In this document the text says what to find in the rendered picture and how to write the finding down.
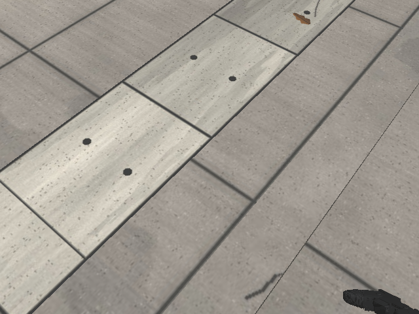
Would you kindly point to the right robot hand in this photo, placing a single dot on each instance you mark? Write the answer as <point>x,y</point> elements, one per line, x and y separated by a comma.
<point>381,302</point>

